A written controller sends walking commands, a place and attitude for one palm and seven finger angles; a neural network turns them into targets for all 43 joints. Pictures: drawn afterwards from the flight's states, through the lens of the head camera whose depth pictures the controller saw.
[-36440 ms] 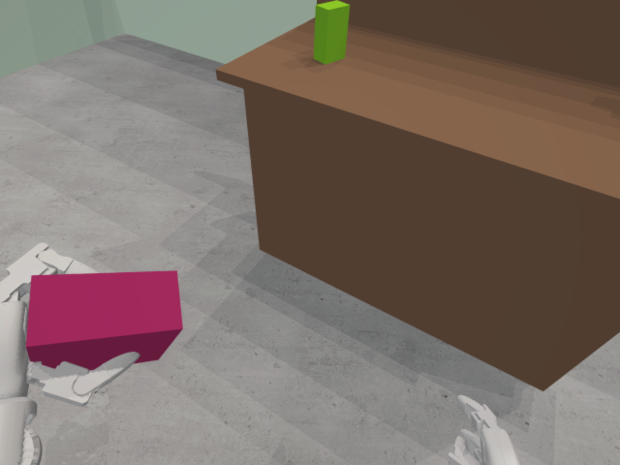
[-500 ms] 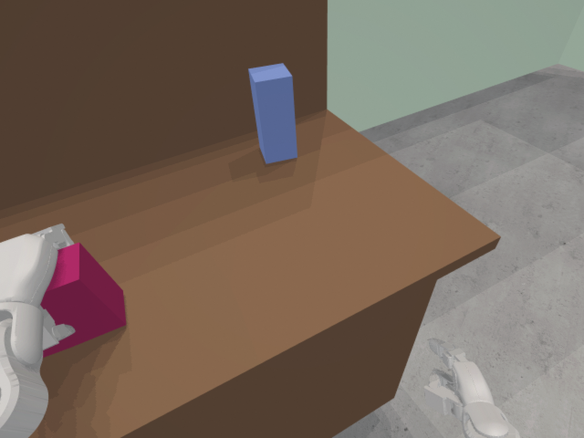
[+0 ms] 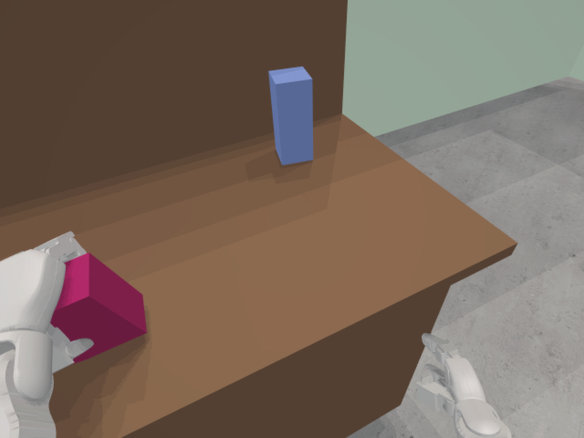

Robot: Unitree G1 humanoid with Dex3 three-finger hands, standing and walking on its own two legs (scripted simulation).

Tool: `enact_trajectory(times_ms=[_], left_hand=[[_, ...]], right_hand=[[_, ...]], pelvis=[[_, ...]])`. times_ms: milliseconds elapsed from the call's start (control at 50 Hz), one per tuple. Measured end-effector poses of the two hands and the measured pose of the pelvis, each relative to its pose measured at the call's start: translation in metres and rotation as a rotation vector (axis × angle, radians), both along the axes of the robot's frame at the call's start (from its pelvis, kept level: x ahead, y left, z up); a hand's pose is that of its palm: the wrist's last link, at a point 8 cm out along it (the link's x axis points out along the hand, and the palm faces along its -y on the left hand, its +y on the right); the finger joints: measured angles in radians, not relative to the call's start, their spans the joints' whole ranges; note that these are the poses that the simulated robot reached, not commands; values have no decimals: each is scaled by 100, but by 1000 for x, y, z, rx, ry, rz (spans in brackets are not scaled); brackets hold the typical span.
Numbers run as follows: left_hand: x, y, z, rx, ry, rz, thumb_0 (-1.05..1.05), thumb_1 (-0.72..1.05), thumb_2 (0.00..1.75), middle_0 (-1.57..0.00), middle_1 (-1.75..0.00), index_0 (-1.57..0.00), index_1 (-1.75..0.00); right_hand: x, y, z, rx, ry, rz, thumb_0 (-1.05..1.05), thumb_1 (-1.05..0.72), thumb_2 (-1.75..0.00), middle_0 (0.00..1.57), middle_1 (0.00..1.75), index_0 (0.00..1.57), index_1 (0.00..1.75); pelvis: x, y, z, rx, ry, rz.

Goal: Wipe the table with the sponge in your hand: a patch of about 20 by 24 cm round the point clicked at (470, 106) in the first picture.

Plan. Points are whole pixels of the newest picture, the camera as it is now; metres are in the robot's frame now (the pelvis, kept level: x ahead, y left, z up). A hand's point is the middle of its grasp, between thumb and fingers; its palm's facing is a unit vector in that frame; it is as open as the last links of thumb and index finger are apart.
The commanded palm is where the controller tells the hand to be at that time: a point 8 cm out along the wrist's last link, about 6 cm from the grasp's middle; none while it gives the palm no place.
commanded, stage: lift the sponge slowly off the table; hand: left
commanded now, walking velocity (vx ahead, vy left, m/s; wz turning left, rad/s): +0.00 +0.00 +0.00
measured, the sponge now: (80, 322) +0.19 +0.31 +0.11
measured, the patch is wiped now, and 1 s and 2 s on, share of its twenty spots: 1.00 1.00 1.00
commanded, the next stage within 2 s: bring the sponge back beside the body in 1.94 s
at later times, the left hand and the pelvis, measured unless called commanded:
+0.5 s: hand (67, 304) +0.18 +0.29 +0.16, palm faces +0.24 -0.16 -0.96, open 10.2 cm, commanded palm +0.13 +0.28 +0.23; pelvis -0.01 -0.01 +0.00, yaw +0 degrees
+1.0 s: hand (57, 296) +0.17 +0.28 +0.19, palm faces +0.23 -0.10 -0.97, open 10.2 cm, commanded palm +0.13 +0.27 +0.26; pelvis -0.03 -0.05 +0.00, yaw +1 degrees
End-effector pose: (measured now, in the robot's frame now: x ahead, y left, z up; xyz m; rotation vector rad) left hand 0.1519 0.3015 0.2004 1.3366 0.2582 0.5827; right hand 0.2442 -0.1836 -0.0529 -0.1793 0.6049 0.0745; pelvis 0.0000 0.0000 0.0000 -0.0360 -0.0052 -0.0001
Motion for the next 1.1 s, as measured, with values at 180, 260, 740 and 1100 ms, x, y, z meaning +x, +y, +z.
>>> enact_trajectory(times_ms=[180, 260, 740, 1100], left_hand=[[-1, 2, 2, -18, -12, 10, 0, -49, 106, -67, -138, -71, -135], [-3, -4, 6, -24, -18, -8, 0, -50, 106, -68, -137, -71, -134], [-5, -30, 26, -11, 0, -33, -1, -52, 106, -71, -134, -74, -131], [-7, -34, 47, 32, 11, -21, -1, -52, 106, -71, -134, -74, -131]], right_hand=[[-2, 3, 0, -14, -3, 2, 1, -90, -90, 20, 30, 18, 29], [-3, 3, 0, -9, -6, 6, 1, -90, -90, 20, 30, 17, 29], [3, -16, 10, -9, -53, 44, 1, -90, -90, 20, 30, 20, 30], [-10, -40, 12, -23, -82, 12, 1, -90, -90, 20, 30, 20, 30]], pelvis=[[-3, 1, 1, 2, -14, 3], [-3, 0, 1, 3, -20, 2], [-13, -31, 4, 19, -60, 12], [-31, -48, 4, 27, -83, 17]])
